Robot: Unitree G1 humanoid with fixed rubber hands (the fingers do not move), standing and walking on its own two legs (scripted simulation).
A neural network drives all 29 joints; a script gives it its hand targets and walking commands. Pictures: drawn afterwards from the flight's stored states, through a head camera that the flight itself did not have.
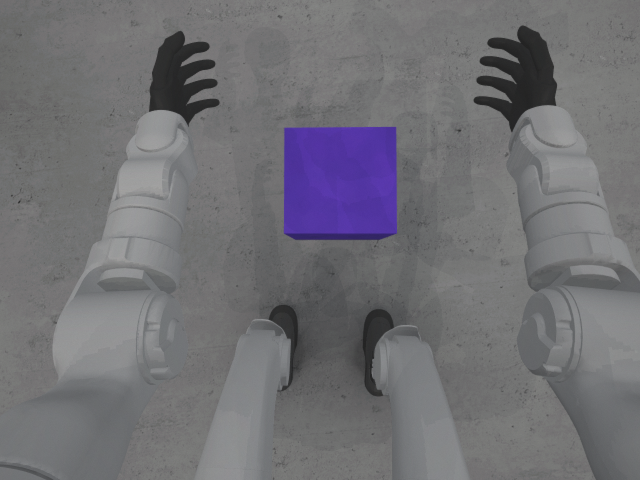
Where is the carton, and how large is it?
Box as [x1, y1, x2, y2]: [284, 127, 396, 239]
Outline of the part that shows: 284,128 284,233 295,239 379,239 396,233 395,127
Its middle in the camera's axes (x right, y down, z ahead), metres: +0.04 -0.11 +0.85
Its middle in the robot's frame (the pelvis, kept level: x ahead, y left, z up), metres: +0.49 +0.00 -0.52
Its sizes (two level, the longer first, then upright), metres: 0.210 0.200 0.250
